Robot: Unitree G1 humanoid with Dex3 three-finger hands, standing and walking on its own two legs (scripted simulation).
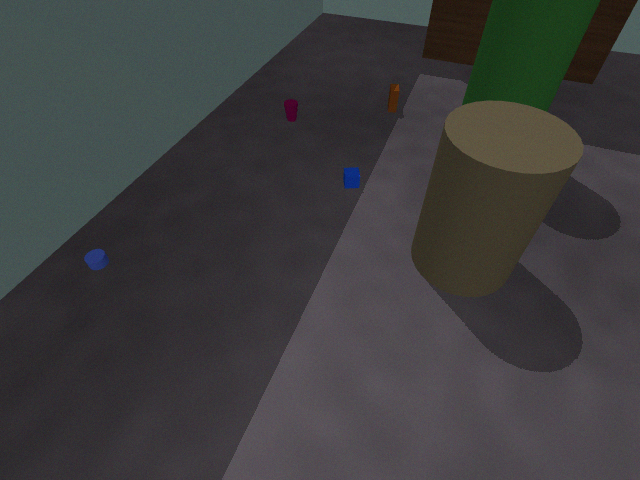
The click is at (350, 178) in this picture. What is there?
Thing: cube
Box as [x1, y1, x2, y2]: [343, 167, 359, 188]
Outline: 357,167 344,168 343,180 345,188 358,187 359,172
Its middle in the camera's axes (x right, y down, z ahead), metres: +0.17 -0.31 +1.92
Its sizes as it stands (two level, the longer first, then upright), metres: 0.073 0.073 0.073
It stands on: the floor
